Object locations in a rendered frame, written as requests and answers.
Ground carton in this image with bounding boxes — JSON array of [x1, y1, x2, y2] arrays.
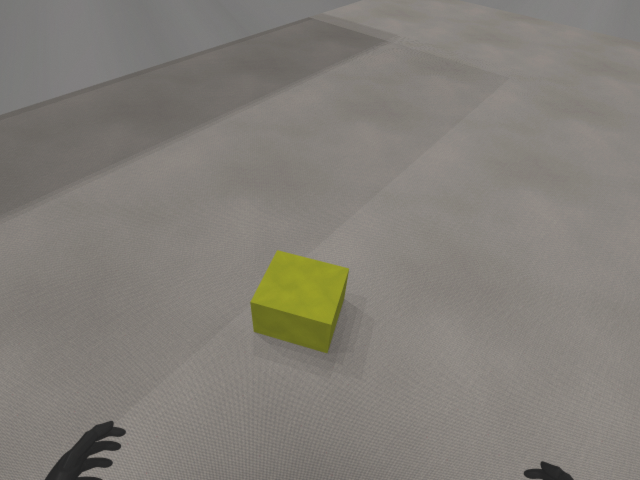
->
[[250, 250, 349, 353]]

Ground robot left hand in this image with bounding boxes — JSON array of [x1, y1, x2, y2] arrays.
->
[[45, 421, 126, 480]]

